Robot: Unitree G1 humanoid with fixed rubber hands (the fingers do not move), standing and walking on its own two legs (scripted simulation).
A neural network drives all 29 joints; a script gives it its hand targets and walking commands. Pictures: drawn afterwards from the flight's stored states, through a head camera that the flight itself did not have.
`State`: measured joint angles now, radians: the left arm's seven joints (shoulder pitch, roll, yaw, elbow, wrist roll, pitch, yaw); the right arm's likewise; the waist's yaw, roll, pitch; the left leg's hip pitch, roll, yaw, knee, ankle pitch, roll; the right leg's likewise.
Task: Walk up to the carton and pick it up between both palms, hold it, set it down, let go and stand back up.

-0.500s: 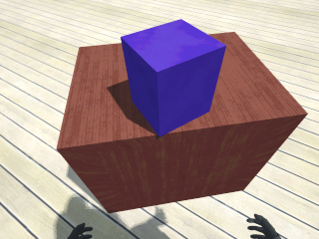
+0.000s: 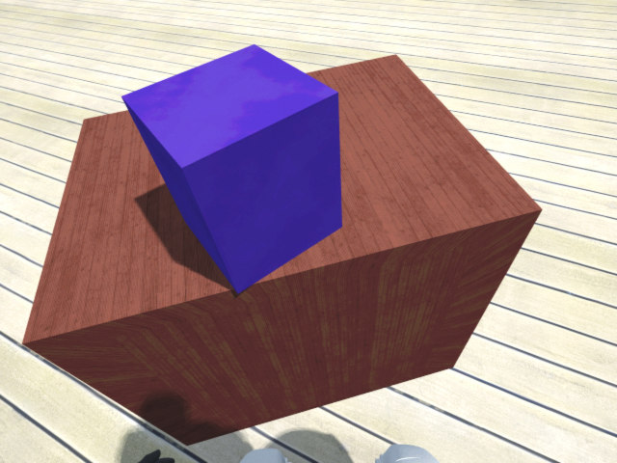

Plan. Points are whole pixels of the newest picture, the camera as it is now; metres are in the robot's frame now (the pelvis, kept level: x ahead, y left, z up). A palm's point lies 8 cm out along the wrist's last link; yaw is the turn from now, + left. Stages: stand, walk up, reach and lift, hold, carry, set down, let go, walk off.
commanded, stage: walk up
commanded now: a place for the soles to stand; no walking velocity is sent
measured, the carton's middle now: (246, 170) +0.50 +0.10 +0.11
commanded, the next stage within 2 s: reach and lift in 1.40 s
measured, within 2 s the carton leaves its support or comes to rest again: neither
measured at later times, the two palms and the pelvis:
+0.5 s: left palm out of the picture +0.08 +0.28 -0.11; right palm (486, 389) +0.22 -0.22 -0.09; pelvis +0.03 +0.01 -0.01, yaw +12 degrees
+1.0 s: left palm out of the picture +0.09 +0.29 -0.08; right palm (485, 398) +0.21 -0.21 -0.08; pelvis +0.04 +0.02 +0.02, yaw +15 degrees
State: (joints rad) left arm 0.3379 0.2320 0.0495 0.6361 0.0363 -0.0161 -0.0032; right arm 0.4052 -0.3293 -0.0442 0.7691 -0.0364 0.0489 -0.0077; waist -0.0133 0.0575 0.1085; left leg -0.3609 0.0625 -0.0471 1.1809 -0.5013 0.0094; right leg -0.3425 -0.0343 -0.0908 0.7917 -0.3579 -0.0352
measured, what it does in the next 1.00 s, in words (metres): steps on the spot: left foot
